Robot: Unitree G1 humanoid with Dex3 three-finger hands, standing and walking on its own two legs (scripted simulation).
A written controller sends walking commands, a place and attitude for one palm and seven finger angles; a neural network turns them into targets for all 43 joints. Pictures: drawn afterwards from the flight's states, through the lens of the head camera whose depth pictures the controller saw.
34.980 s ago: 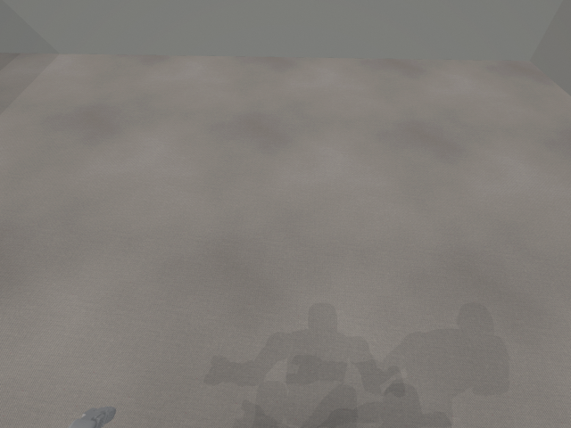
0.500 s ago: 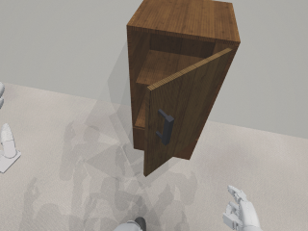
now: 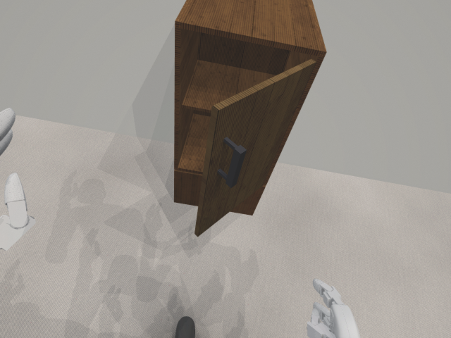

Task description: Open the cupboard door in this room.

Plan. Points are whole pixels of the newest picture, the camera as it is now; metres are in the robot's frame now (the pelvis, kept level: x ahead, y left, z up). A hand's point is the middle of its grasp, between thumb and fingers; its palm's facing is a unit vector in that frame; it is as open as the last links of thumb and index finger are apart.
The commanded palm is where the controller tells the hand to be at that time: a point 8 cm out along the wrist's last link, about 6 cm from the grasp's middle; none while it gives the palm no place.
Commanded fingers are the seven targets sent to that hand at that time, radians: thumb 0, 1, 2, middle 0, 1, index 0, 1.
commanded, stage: stop stepping back and stand still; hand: left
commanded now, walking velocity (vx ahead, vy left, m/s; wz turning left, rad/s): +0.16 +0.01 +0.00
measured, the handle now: (229, 162) +0.53 +0.01 -0.05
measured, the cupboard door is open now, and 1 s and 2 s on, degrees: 50 50 50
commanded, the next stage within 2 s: let the arm hang, fingers relaxed in 0.88 s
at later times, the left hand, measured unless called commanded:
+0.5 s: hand (41, 287) +0.15 +0.22 +0.17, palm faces +0.26 -0.81 -0.53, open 7.4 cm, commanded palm +0.10 +0.28 +0.17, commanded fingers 0.00 0.90 0.90 -0.20 -0.30 -0.20 -0.30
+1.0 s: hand (23, 286) +0.15 +0.23 +0.16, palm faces +0.32 -0.80 -0.51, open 7.4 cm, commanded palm none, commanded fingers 0.00 0.90 0.90 -0.20 -0.30 -0.20 -0.30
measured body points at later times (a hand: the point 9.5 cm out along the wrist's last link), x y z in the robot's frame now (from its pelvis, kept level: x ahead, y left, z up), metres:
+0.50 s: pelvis -0.06 -0.01 -0.02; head -0.08 +0.01 +0.43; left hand +0.13 +0.26 +0.19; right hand +0.03 -0.26 -0.10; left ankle +0.06 +0.08 -0.74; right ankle -0.08 -0.08 -0.74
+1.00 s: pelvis -0.08 -0.01 -0.01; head -0.06 +0.00 +0.44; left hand +0.12 +0.27 +0.19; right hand +0.09 -0.26 -0.08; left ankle -0.07 +0.13 -0.75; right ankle -0.08 -0.08 -0.75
